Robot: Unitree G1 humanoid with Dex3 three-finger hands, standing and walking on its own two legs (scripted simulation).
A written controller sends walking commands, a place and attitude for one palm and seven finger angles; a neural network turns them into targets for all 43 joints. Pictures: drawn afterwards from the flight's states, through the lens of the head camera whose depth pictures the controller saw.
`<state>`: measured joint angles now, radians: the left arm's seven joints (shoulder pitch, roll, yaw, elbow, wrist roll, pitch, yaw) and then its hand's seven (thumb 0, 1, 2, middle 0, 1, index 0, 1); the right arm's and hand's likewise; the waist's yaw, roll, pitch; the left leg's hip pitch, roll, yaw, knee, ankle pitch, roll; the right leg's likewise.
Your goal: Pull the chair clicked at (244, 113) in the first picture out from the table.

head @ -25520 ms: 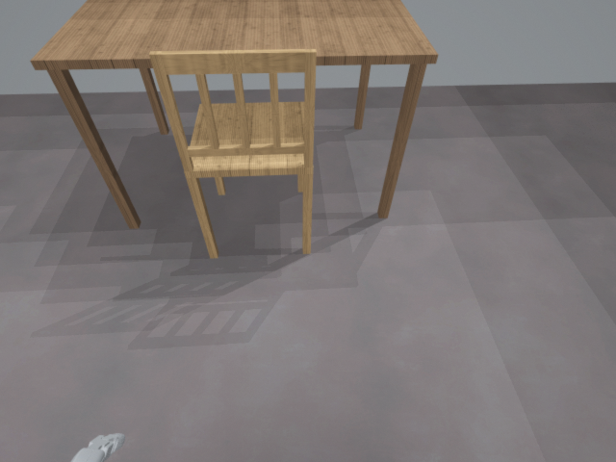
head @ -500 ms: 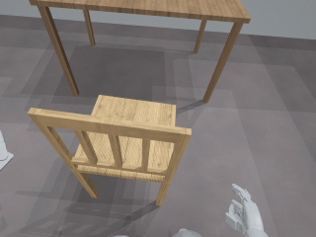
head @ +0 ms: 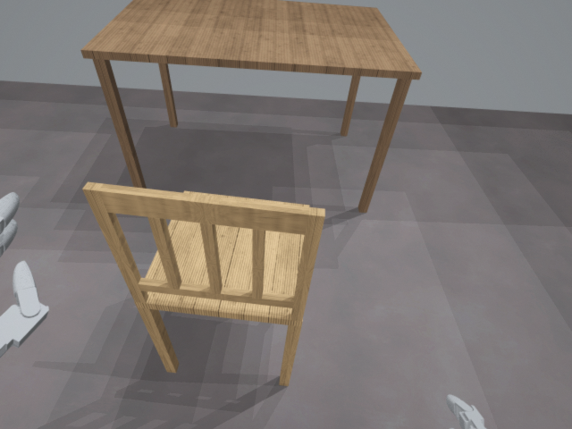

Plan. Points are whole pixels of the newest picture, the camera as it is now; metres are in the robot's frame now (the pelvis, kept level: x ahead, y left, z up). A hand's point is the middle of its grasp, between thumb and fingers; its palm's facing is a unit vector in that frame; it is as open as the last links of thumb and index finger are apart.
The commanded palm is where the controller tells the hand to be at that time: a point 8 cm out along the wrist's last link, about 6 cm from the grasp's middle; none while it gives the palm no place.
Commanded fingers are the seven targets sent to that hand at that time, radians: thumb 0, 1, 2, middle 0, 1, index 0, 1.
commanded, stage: stop stepping back and stand still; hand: left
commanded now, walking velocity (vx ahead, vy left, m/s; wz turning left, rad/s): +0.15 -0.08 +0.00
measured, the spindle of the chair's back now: (212, 258) +0.46 +0.17 -0.11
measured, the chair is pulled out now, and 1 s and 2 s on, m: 0.65 0.65 0.65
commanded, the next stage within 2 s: let the arm hang, fingers relaxed in 0.32 s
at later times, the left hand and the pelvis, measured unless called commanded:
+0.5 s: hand (89, 323) +0.22 +0.25 +0.07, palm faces +0.28 -0.86 -0.43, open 7.4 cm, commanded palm none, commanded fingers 0.00 0.90 0.90 -0.20 -0.30 -0.20 -0.30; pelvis +0.00 +0.00 +0.00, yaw +2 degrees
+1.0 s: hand out of the picture -0.02 +0.20 -0.17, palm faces +0.03 -0.97 -0.26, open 7.2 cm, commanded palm none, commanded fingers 0.00 0.90 0.90 -0.20 -0.30 -0.20 -0.30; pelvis +0.00 -0.01 +0.00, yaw +1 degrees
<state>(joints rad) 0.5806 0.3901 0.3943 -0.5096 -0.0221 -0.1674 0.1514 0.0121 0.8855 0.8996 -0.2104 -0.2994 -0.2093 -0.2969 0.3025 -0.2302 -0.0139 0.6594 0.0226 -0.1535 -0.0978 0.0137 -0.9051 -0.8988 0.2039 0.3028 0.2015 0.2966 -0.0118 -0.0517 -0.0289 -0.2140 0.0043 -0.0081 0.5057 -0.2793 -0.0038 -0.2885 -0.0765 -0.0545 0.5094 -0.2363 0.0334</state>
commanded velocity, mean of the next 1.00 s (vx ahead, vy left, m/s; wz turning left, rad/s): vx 0.02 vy -0.01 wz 0.00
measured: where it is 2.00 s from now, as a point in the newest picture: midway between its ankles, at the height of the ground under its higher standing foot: outside the picture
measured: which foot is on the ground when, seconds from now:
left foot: down 0.00-1.00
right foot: down 0.00-1.00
